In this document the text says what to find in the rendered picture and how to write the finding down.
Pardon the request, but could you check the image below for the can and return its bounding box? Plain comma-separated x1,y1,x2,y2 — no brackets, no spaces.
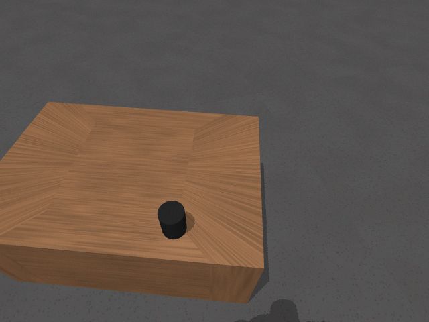
158,201,187,239

